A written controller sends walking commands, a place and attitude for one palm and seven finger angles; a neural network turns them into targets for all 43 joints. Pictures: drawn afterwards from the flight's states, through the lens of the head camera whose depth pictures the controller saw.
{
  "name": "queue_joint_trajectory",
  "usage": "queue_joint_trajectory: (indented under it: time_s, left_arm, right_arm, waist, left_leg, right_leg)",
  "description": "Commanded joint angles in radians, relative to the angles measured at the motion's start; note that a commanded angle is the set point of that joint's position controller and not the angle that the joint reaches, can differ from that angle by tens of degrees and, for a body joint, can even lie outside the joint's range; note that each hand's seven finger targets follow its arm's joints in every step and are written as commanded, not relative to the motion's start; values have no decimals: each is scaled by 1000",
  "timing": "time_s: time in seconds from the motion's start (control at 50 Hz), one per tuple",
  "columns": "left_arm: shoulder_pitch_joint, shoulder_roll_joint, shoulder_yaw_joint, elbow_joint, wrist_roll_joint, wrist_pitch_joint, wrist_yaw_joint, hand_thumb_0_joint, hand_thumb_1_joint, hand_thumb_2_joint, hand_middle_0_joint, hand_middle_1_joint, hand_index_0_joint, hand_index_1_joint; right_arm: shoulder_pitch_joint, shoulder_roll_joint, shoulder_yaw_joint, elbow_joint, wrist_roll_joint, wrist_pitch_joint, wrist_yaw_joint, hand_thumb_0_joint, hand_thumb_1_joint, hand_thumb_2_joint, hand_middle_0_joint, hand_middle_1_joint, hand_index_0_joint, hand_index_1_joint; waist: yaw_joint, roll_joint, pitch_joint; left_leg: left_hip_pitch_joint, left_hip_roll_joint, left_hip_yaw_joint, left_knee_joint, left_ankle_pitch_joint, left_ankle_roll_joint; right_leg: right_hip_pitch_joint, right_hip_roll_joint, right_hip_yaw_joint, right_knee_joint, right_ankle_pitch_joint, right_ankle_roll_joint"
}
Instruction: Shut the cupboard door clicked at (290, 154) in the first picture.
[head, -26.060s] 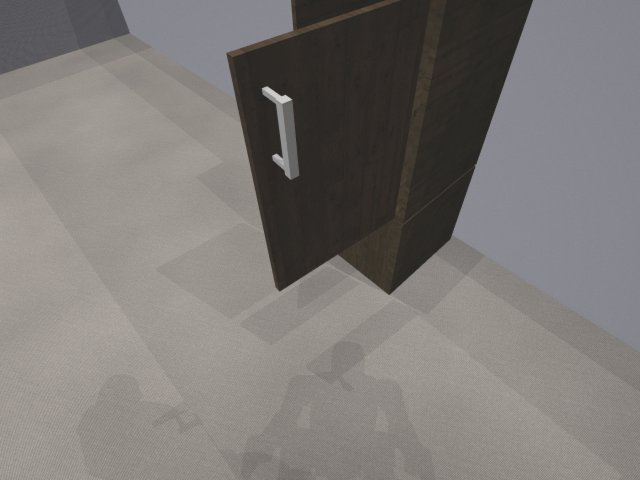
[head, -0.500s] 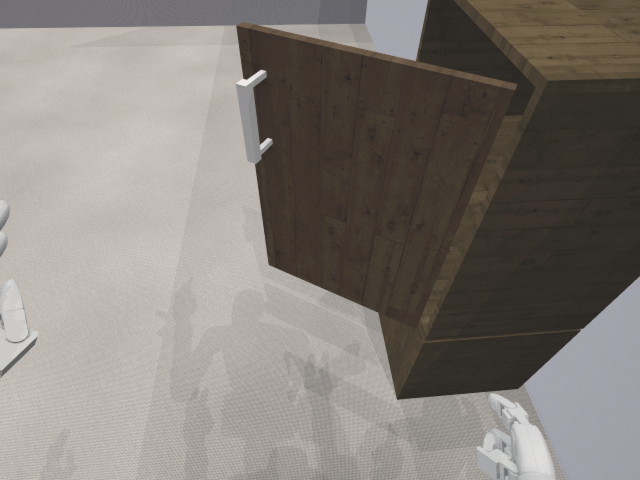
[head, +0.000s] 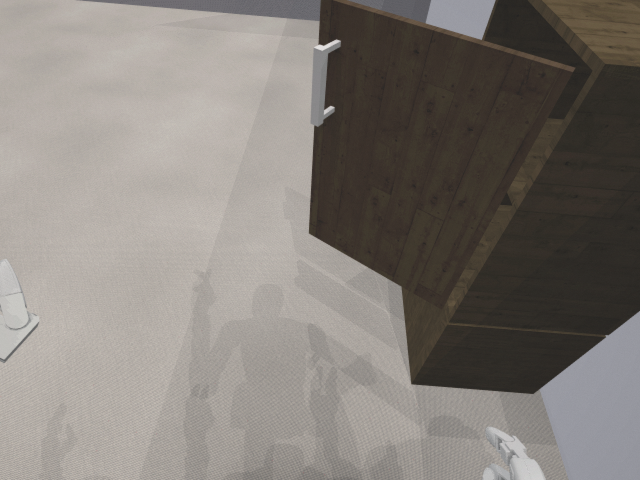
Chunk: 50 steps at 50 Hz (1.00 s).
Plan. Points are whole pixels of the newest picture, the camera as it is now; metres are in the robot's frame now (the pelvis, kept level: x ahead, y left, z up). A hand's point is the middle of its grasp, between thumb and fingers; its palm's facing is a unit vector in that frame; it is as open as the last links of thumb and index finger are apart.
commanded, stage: step back with the hand held close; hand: left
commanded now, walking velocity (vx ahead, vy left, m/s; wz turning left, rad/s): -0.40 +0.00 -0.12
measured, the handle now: (325, 84) +0.74 +0.06 +0.13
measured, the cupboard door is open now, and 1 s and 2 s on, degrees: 58 58 58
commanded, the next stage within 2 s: stop stepping back and stand still in 0.12 s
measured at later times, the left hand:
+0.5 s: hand (4, 420) +0.12 +0.24 +0.18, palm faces +0.30 -0.83 -0.48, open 7.5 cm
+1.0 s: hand out of the picture +0.07 +0.25 +0.18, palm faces +0.34 -0.83 -0.44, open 7.5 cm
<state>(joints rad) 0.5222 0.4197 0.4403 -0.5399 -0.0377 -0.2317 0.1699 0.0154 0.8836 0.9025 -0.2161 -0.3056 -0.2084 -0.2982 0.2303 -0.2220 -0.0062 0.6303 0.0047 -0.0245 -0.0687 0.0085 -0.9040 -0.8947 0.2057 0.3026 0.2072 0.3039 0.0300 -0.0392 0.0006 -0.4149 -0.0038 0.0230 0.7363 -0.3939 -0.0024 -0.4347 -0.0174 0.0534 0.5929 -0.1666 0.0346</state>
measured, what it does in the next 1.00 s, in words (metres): walks backwards: left foot, then right foot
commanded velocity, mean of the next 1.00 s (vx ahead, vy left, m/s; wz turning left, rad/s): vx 0.05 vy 0.01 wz -0.03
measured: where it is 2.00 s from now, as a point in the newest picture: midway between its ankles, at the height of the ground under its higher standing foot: outside the picture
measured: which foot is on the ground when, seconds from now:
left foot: up 0.00-0.00, down 0.02-0.32, up 0.34-0.50, down 0.52-0.88, up 0.90-1.00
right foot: down 0.00-0.02, up 0.04-0.26, down 0.28-1.00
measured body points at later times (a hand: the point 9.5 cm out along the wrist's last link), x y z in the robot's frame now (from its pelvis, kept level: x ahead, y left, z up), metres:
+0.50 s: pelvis -0.11 +0.00 +0.01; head -0.12 +0.02 +0.46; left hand +0.10 +0.28 +0.21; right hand +0.00 -0.27 -0.07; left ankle -0.08 +0.10 -0.71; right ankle -0.16 -0.10 -0.72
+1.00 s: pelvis -0.15 +0.02 +0.01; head -0.17 +0.02 +0.46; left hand +0.05 +0.29 +0.21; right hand -0.05 -0.23 -0.08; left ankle -0.11 +0.12 -0.69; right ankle -0.21 -0.06 -0.72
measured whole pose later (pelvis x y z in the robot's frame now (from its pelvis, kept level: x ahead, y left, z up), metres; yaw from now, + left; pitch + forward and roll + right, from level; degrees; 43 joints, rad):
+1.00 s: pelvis -0.15 +0.02 +0.01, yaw -9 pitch +0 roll -1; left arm 0.59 0.41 0.39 -0.47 -0.04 -0.20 0.17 0.02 0.88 0.90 -0.22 -0.31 -0.21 -0.30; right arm 0.29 -0.19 0.02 0.67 0.00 -0.05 -0.06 0.01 -0.90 -0.89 0.21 0.30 0.21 0.30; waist 0.02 0.00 -0.08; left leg -0.43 0.00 0.02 0.82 -0.38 0.00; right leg -0.15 0.06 -0.03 0.47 -0.33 -0.07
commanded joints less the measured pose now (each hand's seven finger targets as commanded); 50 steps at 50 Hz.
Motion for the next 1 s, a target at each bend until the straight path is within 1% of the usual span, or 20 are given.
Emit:
queue_joint_trajectory:
  time_s: [0.0, 0.02, 0.04, 0.06, 0.14, 0.24, 0.26, 0.3, 0.34, 0.42, 0.48, 0.54, 0.56, 0.62, 0.72, 0.8, 0.82, 0.88, 0.92, 0.98]
  left_arm:
    - [-147, 184, 117, -210, 1, -66, 24, 0, 900, 900, -200, -300, -200, -300]
    - [-128, 219, 158, -169, 1, -65, 33, 0, 900, 900, -200, -300, -200, -300]
    - [-65, 184, 151, -122, -16, -75, 20, 0, 900, 900, -200, -300, -200, -300]
    - [-67, 190, 160, -157, -19, -74, 13, 0, 900, 900, -200, -300, -200, -300]
    - [-54, 152, 107, -260, -31, -73, -8, 0, 900, 900, -200, -300, -200, -300]
    - [-32, 147, 91, -190, -26, -38, -16, 0, 900, 900, -200, -300, -200, -300]
    - [-35, 176, 109, -188, -23, -36, -16, 0, 900, 900, -200, -300, -200, -300]
    - [-14, 246, 162, -141, -30, -36, -4, 0, 900, 900, -200, -300, -200, -300]
    - [30, 260, 175, -138, -31, -26, 8, 0, 900, 900, -200, -300, -200, -300]
    - [42, 232, 169, -130, -26, 7, 19, 0, 900, 900, -200, -300, -200, -300]
    - [2, 180, 98, -108, -21, 8, 25, 0, 900, 900, -200, -300, -200, -300]
    - [-14, 188, 85, -97, -7, -8, 24, 0, 900, 900, -200, -300, -200, -300]
    - [-33, 177, 67, -116, -4, -14, 21, 0, 900, 900, -200, -300, -200, -300]
    - [-179, 196, 76, -164, 29, -35, 20, 0, 900, 900, -200, -300, -200, -300]
    - [-75, 186, 89, -130, 20, -26, 15, 0, 900, 900, -200, -300, -200, -300]
    - [11, 181, 103, -132, 4, -12, 15, 0, 900, 900, -200, -300, -200, -300]
    - [29, 190, 118, -119, 2, -10, 16, 0, 900, 900, -200, -300, -200, -300]
    - [3, 180, 102, -95, -14, 0, 18, 0, 900, 900, -200, -300, -200, -300]
    - [-28, 181, 100, -93, -10, -9, 23, 0, 900, 900, -200, -300, -200, -300]
    - [-133, 179, 72, -77, 9, -32, 27, 0, 900, 900, -200, -300, -200, -300]
  right_arm:
    - [-120, -155, -54, -175, 1, -82, -38, 0, -900, -900, 200, 300, 200, 300]
    - [-113, -119, -63, -159, -7, -95, -43, 0, -900, -900, 200, 300, 200, 300]
    - [-100, -105, -68, -143, -2, -110, -30, 0, -900, -900, 200, 300, 200, 300]
    - [-109, -125, -77, -159, -9, -117, -21, 0, -900, -900, 200, 300, 200, 300]
    - [-114, -111, -71, -142, -6, -139, 8, 0, -900, -900, 200, 300, 200, 300]
    - [-105, -117, -50, -121, -7, -145, 22, 0, -900, -900, 200, 300, 200, 300]
    - [-107, -115, -50, -128, 0, -138, 22, 0, -900, -900, 200, 300, 200, 300]
    - [-89, -81, -42, -143, 2, -110, 14, 0, -900, -900, 200, 300, 200, 300]
    - [-117, -73, -33, -171, 27, -88, 9, 0, -900, -900, 200, 300, 200, 300]
    - [-112, -76, -11, -173, 17, -65, -8, 0, -900, -900, 200, 300, 200, 300]
    - [-84, -99, -22, -153, 13, -79, -18, 0, -900, -900, 200, 300, 200, 300]
    - [-76, -135, -39, -159, 22, -97, -26, 0, -900, -900, 200, 300, 200, 300]
    - [-88, -130, -25, -156, 7, -96, -26, 0, -900, -900, 200, 300, 200, 300]
    - [-90, -133, -27, -150, -3, -119, -34, 0, -900, -900, 200, 300, 200, 300]
    - [-72, -119, -34, -145, -12, -136, -27, 0, -900, -900, 200, 300, 200, 300]
    - [-68, -104, -29, -145, -18, -114, -16, 0, -900, -900, 200, 300, 200, 300]
    - [-60, -105, -32, -142, -23, -107, -14, 0, -900, -900, 200, 300, 200, 300]
    - [-62, -99, -45, -141, -8, -80, -4, 0, -900, -900, 200, 300, 200, 300]
    - [-80, -111, -44, -146, -2, -79, -1, 0, -900, -900, 200, 300, 200, 300]
    - [-88, -85, -15, -130, -8, -86, -8, 0, -900, -900, 200, 300, 200, 300]
  waist:
    - [-30, 395, -78]
    - [-31, 333, -85]
    - [-27, 268, -161]
    - [-30, 269, -146]
    - [-20, 242, -163]
    - [-18, 253, -168]
    - [-20, 183, -168]
    - [-36, -81, -170]
    - [-10, -196, -227]
    - [-31, -26, -167]
    - [-47, 12, -92]
    - [-38, 58, -51]
    - [-50, 192, -27]
    - [-48, 286, 65]
    - [-39, 228, -5]
    - [-45, 147, -91]
    - [-46, 132, -115]
    - [-30, -121, -76]
    - [-31, -95, -21]
    - [-34, -36, 27]
  left_leg:
    - [-100, 310, -293, -461, 118, 127]
    - [-115, 363, -323, -458, 225, 167]
    - [-116, 374, -255, -468, 121, 176]
    - [-161, 383, -292, -451, 106, 192]
    - [70, 316, -154, -352, 463, 133]
    - [160, 254, -120, -312, 347, 80]
    - [163, 196, -55, -272, 242, 50]
    - [123, 61, 53, -83, 97, -11]
    - [-71, 15, -10, 94, -5, -2]
    - [-32, 21, -6, -53, 49, 3]
    - [165, 28, -12, -289, 173, 32]
    - [181, 95, -89, -345, 226, 55]
    - [141, 125, -158, -415, 132, 65]
    - [-72, 218, -326, -636, -362, 88]
    - [-34, 202, -261, -612, -356, 72]
    - [12, 126, -154, -420, -140, 45]
    - [12, 102, -127, -334, -82, 35]
    - [-133, 23, -26, 40, -11, 9]
    - [-245, 31, -45, 178, -41, 2]
    - [-155, 58, -12, 49, 25, 7]
  right_leg:
    - [118, 63, -22, 257, -160, 0]
    - [113, 73, 3, 404, -267, -3]
    - [146, 78, 23, 514, -294, -7]
    - [140, 74, 23, 523, -300, -6]
    - [97, 59, -51, 247, -296, 1]
    - [209, 60, -83, -186, -88, 8]
    - [216, 29, -54, -262, -4, -1]
    - [162, -166, 139, -293, 220, -88]
    - [362, -240, 185, -179, 649, -70]
    - [321, -206, 135, -167, 395, -136]
    - [182, -128, 101, -210, 43, -77]
    - [185, -43, 68, -219, -80, -39]
    - [169, -16, 20, -167, -125, -46]
    - [247, 49, -59, -3, -180, -23]
    - [301, 77, -107, -65, -227, -47]
    - [364, 15, -39, -218, -206, -91]
    - [361, -33, 29, -235, -218, -122]
    - [319, -262, 384, -384, -441, -243]
    - [357, -304, 409, -362, -225, -288]
    - [326, -249, 214, -274, 114, -247]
